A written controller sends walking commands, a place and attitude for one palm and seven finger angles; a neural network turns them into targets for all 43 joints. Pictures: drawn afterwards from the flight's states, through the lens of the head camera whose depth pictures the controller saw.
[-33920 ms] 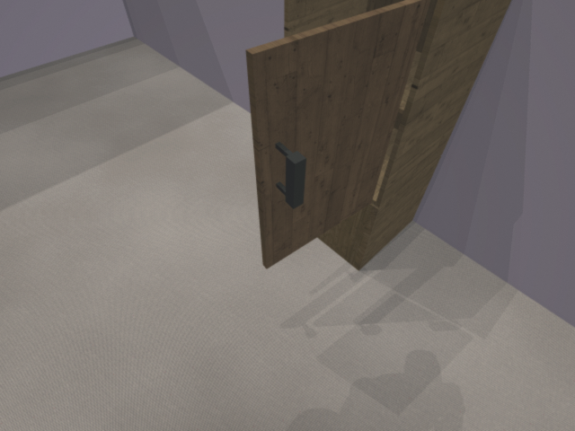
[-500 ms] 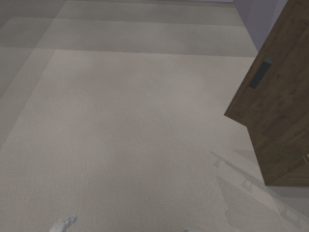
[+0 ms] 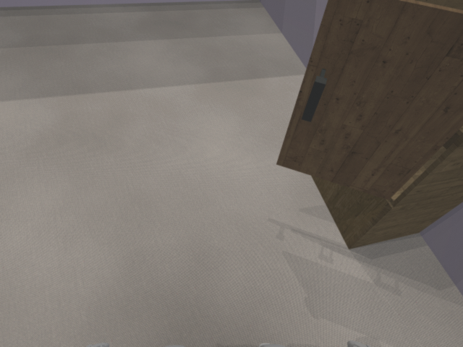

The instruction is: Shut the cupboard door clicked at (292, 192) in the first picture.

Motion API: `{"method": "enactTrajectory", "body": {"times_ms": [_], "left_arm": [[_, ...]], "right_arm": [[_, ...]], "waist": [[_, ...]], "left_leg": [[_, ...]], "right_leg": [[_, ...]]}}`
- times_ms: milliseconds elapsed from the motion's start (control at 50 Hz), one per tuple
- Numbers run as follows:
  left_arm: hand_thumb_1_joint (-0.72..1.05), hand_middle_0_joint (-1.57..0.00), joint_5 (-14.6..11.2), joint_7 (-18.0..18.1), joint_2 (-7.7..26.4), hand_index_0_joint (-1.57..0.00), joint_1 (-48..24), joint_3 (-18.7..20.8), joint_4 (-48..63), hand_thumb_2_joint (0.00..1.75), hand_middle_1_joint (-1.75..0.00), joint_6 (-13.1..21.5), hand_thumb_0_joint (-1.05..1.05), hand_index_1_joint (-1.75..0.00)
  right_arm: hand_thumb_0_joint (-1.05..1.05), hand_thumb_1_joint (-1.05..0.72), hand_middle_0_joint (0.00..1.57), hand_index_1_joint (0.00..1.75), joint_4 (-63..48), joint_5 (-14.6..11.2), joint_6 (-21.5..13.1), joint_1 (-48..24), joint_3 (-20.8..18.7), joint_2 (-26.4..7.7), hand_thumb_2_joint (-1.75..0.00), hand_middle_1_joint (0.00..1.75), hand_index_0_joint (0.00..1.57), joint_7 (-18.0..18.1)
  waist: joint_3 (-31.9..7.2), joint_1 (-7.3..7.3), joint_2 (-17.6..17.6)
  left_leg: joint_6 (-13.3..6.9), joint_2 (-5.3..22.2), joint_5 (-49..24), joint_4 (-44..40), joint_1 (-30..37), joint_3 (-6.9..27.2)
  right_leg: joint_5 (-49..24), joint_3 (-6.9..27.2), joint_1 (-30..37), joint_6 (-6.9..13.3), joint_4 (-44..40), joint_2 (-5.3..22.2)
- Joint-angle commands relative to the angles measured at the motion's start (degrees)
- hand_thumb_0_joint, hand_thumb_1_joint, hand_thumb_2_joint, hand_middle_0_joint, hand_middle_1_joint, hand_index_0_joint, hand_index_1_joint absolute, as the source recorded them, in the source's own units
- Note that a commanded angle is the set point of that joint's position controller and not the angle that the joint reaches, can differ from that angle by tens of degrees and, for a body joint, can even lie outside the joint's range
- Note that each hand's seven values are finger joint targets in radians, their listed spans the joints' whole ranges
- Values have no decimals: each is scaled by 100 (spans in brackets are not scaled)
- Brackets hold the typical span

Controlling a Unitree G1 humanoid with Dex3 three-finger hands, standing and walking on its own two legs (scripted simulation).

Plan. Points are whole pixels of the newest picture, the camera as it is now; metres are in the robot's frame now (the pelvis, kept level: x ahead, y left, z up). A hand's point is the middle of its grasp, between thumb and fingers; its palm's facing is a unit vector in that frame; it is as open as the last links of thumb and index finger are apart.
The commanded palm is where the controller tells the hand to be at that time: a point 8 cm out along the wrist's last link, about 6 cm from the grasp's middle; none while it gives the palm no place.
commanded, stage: turn to face it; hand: left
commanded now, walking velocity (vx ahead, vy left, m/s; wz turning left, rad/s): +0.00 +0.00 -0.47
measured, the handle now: (315, 94) +0.72 -0.17 +0.02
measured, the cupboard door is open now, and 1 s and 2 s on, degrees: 56 56 56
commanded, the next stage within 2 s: take the last steps up to it in 0.42 s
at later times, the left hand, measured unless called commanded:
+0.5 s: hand out of the picture +0.13 +0.13 -0.15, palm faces -0.19 -0.95 -0.24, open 7.4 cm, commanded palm none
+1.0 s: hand (204, 297) +0.23 +0.07 -0.15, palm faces -0.38 -0.91 -0.18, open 7.4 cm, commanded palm none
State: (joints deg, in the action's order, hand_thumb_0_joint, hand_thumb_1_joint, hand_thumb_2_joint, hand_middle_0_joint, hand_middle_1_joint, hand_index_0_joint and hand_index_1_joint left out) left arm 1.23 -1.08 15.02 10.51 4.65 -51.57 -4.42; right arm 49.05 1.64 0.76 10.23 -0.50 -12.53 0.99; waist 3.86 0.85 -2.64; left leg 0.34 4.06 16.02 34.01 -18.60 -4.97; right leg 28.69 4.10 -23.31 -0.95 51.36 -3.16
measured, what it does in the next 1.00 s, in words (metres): steps to the right, turning right: right foot, then left foot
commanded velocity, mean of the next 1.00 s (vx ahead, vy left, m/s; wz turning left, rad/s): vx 0.14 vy -0.06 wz -0.23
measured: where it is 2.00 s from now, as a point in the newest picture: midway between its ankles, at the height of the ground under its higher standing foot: outside the picture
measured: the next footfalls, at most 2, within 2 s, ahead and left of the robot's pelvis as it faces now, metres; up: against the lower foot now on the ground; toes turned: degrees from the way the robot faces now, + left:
right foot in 0.26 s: +0.01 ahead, -0.15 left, +0.00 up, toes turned -12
left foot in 0.62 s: +0.11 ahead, +0.07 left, +0.00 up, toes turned -9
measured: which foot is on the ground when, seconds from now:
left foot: down 0.00-0.26, up 0.28-0.60, down 0.62-1.00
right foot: up 0.00-0.24, down 0.26-0.64, up 0.66-1.00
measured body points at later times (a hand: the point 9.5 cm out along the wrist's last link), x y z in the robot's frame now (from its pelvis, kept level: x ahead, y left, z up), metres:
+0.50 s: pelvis +0.02 -0.04 +0.01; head +0.05 -0.06 +0.46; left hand +0.14 +0.18 -0.13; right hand +0.01 -0.31 -0.14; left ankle +0.04 +0.09 -0.67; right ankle -0.03 -0.14 -0.73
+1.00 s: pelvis +0.08 -0.09 +0.01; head +0.12 -0.09 +0.46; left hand +0.25 +0.11 -0.14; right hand -0.06 -0.30 -0.13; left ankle +0.07 +0.07 -0.73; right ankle +0.08 -0.25 -0.70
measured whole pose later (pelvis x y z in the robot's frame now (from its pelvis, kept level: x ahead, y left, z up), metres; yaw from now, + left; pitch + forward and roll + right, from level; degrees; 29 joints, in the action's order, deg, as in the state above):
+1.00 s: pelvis +0.08 -0.09 +0.01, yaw -20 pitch +1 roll -1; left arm 2.0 -3.5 13.8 9.3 4.3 -56.7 -2.8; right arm 60.1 2.4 -1.1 23.7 -2.1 -11.1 0.7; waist 2.5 -3.2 -0.1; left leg 4.0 9.0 16.7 22.1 -5.7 -9.5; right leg 14.6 -3.5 -25.5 -1.6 39.7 3.7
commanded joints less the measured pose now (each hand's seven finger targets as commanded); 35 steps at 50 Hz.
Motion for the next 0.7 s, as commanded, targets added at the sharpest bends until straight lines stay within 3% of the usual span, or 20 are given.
{"method": "enactTrajectory", "body": {"times_ms": [0, 60, 160, 200, 220, 240, 260, 280, 300, 320, 360, 500, 540, 560, 580, 600, 620, 640, 660, 680], "left_arm": [[90, -20, -23, -83, 484, -20, -219, 148, 546, 90, -30, 147, 0, -30], [90, -20, -28, -112, 303, -20, -337, 79, 566, 90, -30, 120, 0, -30], [90, -20, -23, -96, 227, -20, -367, -5, 536, 90, -30, 184, 0, -30], [90, -20, -20, -72, 398, -20, 196, 44, 353, 90, -30, 239, 0, -30], [90, -20, 34, -18, 825, -20, 473, 122, 257, 90, -30, 304, 0, -30], [90, -20, 60, 60, 1374, -20, 682, 226, 163, 90, -30, 348, 0, -30], [90, -20, -5, 118, 1440, -20, 907, 212, 120, 90, -30, 334, 0, -30], [90, -20, 21, 189, 1235, -20, 636, 232, 85, 90, -30, 361, 0, -30], [90, -20, -1, 209, 1029, -20, 374, 169, 125, 90, -30, 371, 0, -30], [90, -20, -12, 220, 828, -20, 133, 111, 182, 90, -30, 375, 0, -30], [90, -20, -7, 239, 702, -20, -31, 71, 205, 90, -30, 401, 0, -30], [90, -20, 33, 245, 774, -20, 136, 117, 39, 90, -30, 386, 0, -30], [90, -20, 2, 211, 737, -20, 38, 116, -4, 90, -30, 361, 0, -30], [90, -20, -6, 182, 680, -20, -94, 103, -8, 90, -30, 353, 0, -30], [90, -20, -36, 136, 484, -20, -58, 68, 27, 90, -30, 324, 0, -30], [90, -20, -66, 66, 106, -20, 110, 4, 109, 90, -30, 298, 0, -30], [90, -20, -26, 18, 163, -20, -128, -11, 322, 90, -30, 313, 0, -30], [90, -20, 86, -18, 327, -20, -448, 40, 319, 90, -30, 274, 0, -30], [90, -20, 104, -75, 381, -20, -424, 55, 306, 90, -30, 310, 0, -30], [90, -20, 96, -131, 341, -20, -287, 94, 191, 90, -30, 324, 0, -30]], "right_arm": [[0, -90, 20, 30, -386, 53, -109, 153, -343, -1214, -90, 30, 20, 125], [0, -90, 20, 30, -223, 36, -88, 418, -372, -1166, -90, 30, 20, 126], [0, -90, 20, 30, -24, 24, -26, 553, -464, -1311, -90, 30, 20, 43], [0, -90, 20, 30, -34, -32, -2, 330, -490, -1308, -90, 30, 20, 22], [0, -90, 20, 30, -97, -87, 10, 317, -461, -1052, -90, 30, 20, -6], [0, -90, 20, 30, -365, -100, 16, 13, -334, -588, -90, 30, 20, -32], [0, -90, 20, 30, -430, -85, 101, -220, -304, -714, -90, 30, 20, 31], [0, -90, 20, 30, -268, -97, 117, -177, -319, -640, -90, 30, 20, 90], [0, -90, 20, 30, -124, -91, 104, -27, -323, -714, -90, 30, 20, 94], [0, -90, 20, 30, 9, -85, 96, 97, -326, -718, -90, 30, 20, 73], [0, -90, 20, 30, 150, -76, 101, 217, -292, -602, -90, 30, 20, 28], [0, -90, 20, 30, 189, -99, 65, 99, -253, -420, -90, 30, 20, 31], [0, -90, 20, 30, 280, -69, 25, 394, -249, -416, -90, 30, 20, 59], [0, -90, 20, 30, 386, -50, -43, 758, -235, -430, -90, 30, 20, 54], [0, -90, 20, 30, 498, -8, -125, 1040, -267, -660, -90, 30, 20, 69], [0, -90, 20, 30, 549, 102, -175, 1317, -384, -1224, -90, 30, 20, 83], [0, -90, 20, 30, 484, 128, -137, 1568, -447, -1599, -90, 30, 20, 132], [0, -90, 20, 30, 507, 112, -176, 1544, -447, -1519, -90, 30, 20, 143], [0, -90, 20, 30, 423, 89, -211, 1307, -378, -1335, -90, 30, 20, 142], [0, -90, 20, 30, 341, 85, -236, 979, -354, -1167, -90, 30, 20, 135]], "waist": [[-410, -84, 1356], [-591, -217, 1361], [-615, -298, 1624], [-779, 27, 1305], [-884, 143, 268], [-703, 316, -1380], [-667, 473, -886], [-670, 244, -1164], [-663, 124, -1194], [-718, -21, -957], [-780, -124, -670], [-596, -17, -508], [-523, -175, -592], [-584, -354, -541], [-611, -425, 85], [-501, -495, 1708], [-248, -665, 1910], [-32, -677, 1598], [141, -490, 1410], [223, -336, 1304]], "left_leg": [[-767, 1672, -2213, -1542, 893, 1018], [-721, 1525, -2848, -1271, 1279, 433], [-625, 1555, -2600, -935, 1056, 195], [-252, 1334, -1894, -309, 582, -102], [113, 891, -740, 523, -189, -429], [387, 52, 1966, 1734, -1469, -582], [352, 84, 2110, 2555, -1450, 152], [343, 85, 1891, 3056, -1773, 446], [379, 148, 1520, 3296, -1882, 548], [424, 187, 1156, 3286, -1732, 538], [453, 143, 814, 2898, -1344, 400], [388, -97, 752, 964, -625, 222], [360, -149, 195, 168, 113, 128], [333, -131, -215, -538, 672, 71], [206, 136, -133, -1199, 1422, 362], [-299, 1440, 621, -1737, 1928, 2109], [-930, 2453, 1707, -2402, 1614, 3337], [-894, 2428, 2110, -2666, 1148, 3407], [-837, 2217, 2063, -2643, 905, 3146], [-732, 1977, 1741, -2644, 738, 2494]], "right_leg": [[10, -281, -826, -176, 1592, 456], [-72, -625, -519, -194, 650, 473], [-459, -1000, 453, -48, -1080, 290], [-1737, -934, 1501, 53, -2506, 321], [-2557, 28, 2255, 315, -3088, 1123], [-4053, 1676, 2495, 968, -3322, 2432], [-4759, 1725, 2026, 1379, -3235, 2687], [-4974, 1693, 2147, 1440, -3106, 2356], [-5032, 1321, 2265, 1367, -2998, 2136], [-5121, 867, 2229, 1274, -2911, 1904], [-5069, 464, 2005, 1150, -2919, 1694], [-4453, 843, 1780, 1277, -2968, 1703], [-3226, 893, 1278, 1084, -2996, 1504], [-2232, 811, 1003, 910, -2842, 1338], [-1040, 586, 336, 673, -2428, 965], [222, -69, -810, 335, -1187, 144], [792, -466, -1340, 203, 122, 3], [415, -72, -1460, 220, 955, 275], [16, -83, -1519, 206, 1352, 434], [-400, -106, -1482, 159, 1530, 542]]}}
